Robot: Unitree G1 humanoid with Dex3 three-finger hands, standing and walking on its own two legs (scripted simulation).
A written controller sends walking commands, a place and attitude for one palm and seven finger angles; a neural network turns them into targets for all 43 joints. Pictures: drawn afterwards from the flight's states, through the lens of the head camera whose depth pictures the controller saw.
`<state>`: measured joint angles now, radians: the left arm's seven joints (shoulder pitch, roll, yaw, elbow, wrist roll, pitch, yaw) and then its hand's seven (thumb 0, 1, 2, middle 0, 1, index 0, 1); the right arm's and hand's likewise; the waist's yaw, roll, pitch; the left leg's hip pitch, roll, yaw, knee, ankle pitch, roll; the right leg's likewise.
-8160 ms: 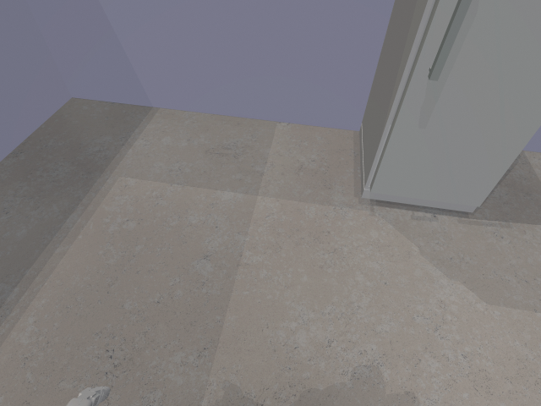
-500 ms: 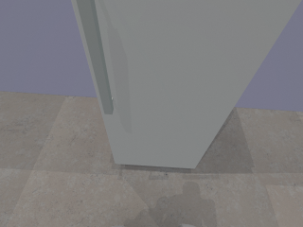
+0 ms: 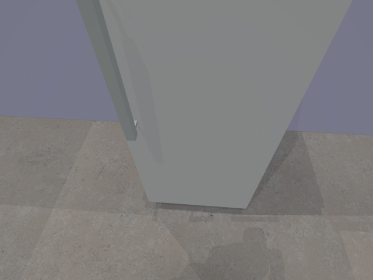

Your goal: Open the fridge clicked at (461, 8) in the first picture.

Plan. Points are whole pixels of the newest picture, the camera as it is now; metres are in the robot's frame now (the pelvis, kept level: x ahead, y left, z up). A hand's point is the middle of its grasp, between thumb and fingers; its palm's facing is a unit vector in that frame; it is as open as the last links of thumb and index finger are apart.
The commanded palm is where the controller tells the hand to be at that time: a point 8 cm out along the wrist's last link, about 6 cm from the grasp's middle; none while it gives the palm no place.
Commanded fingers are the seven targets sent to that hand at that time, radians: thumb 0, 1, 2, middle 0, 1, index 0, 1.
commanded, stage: come to a stop and stand still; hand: left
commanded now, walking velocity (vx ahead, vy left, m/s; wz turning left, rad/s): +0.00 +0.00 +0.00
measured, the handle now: (116, 73) +0.52 +0.21 +0.16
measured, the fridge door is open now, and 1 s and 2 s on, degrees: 0 0 0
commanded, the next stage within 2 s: look again from close up in 1.46 s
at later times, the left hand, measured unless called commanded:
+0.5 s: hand out of the picture +0.02 +0.21 -0.18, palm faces +0.01 -0.98 -0.19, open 7.4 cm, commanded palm none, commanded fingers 0.00 0.90 0.90 -0.20 -0.30 -0.20 -0.30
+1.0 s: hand out of the picture -0.01 +0.19 -0.17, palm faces -0.01 -0.97 -0.23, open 7.4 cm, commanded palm none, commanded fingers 0.00 0.90 0.90 -0.20 -0.30 -0.20 -0.30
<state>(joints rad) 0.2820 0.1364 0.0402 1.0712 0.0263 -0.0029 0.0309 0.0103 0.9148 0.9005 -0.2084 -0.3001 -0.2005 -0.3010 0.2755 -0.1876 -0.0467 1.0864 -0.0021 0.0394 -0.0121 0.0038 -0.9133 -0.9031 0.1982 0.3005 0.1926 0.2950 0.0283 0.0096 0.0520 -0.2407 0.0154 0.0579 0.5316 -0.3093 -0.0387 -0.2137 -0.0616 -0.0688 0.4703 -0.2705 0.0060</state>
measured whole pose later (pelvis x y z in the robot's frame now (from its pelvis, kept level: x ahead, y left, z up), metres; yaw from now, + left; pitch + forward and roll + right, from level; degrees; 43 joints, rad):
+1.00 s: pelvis -0.01 +0.01 +0.00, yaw -1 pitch -1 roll +1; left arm 0.29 0.16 -0.01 1.10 0.02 -0.01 0.02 0.01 0.91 0.90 -0.20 -0.30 -0.20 -0.30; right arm 0.30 -0.17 0.00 1.07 -0.01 -0.01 -0.01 0.01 -0.92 -0.90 0.20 0.30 0.20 0.30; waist 0.00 0.03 0.02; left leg -0.19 0.01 0.09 0.48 -0.27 0.01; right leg -0.22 -0.07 -0.04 0.53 -0.28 0.03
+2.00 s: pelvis +0.00 -0.01 +0.00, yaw -1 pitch -1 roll +1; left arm 0.26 0.17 0.01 1.11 0.02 -0.02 0.02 0.01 0.91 0.90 -0.20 -0.30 -0.20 -0.30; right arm 0.26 -0.16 0.00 1.13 -0.01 -0.02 -0.02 0.00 -0.92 -0.90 0.20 0.30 0.19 0.30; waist 0.01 -0.01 0.03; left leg -0.15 0.05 0.07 0.42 -0.25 -0.03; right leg -0.18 -0.03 -0.07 0.46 -0.27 -0.01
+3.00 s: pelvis -0.04 +0.00 -0.08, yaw +3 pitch +9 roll -3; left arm 0.45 0.22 0.18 -0.07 -0.27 -0.56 -0.28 0.02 0.40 0.69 -0.24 -0.62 -0.23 -0.62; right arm 0.16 -0.26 -0.01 0.54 0.02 -0.26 -0.04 0.01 -0.91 -0.90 0.20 0.30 0.19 0.30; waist 0.06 0.00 -0.08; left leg -0.76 0.06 -0.04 1.09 -0.49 -0.02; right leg -0.70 -0.06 -0.15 1.04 -0.49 -0.01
